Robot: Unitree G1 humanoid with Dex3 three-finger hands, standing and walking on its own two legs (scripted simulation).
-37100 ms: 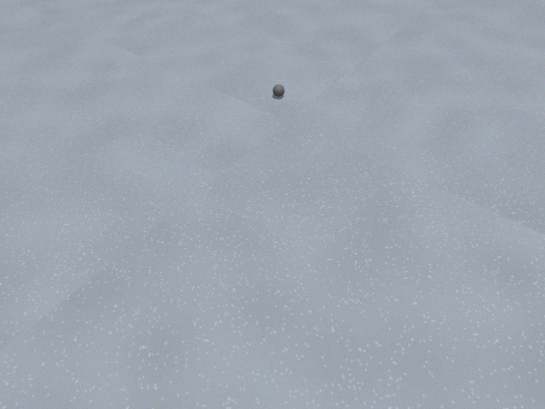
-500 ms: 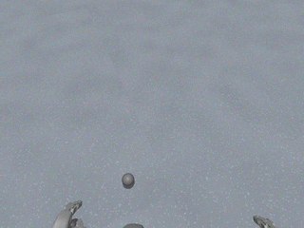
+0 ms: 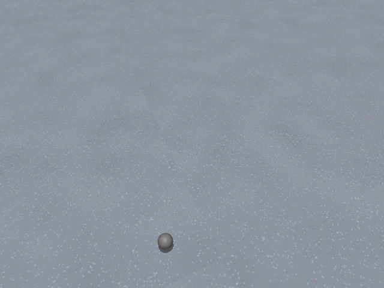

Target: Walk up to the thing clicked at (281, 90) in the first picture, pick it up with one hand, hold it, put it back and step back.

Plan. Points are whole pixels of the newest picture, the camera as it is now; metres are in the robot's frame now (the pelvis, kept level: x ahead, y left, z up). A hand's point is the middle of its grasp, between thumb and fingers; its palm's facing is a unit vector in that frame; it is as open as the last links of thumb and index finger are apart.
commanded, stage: stand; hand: left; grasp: from above
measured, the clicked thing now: (165, 241) +0.47 +0.23 -0.74
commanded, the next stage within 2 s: step back in 1.76 s
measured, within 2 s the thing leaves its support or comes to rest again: neither
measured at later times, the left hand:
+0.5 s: hand out of the picture +0.06 +0.23 -0.16, palm faces +0.03 -0.95 -0.32, open 7.4 cm
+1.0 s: hand out of the picture +0.09 +0.23 -0.15, palm faces +0.03 -0.94 -0.33, open 7.4 cm
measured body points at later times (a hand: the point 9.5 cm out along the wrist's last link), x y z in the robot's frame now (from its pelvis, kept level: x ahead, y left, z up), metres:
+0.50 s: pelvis +0.00 -0.01 +0.00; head +0.00 -0.01 +0.45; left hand +0.06 +0.28 -0.14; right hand +0.06 -0.30 -0.14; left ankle +0.02 +0.12 -0.74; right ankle +0.00 -0.13 -0.74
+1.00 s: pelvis +0.02 -0.01 +0.01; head +0.03 -0.02 +0.46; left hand +0.09 +0.28 -0.13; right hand +0.10 -0.30 -0.14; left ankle +0.02 +0.12 -0.74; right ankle +0.00 -0.13 -0.74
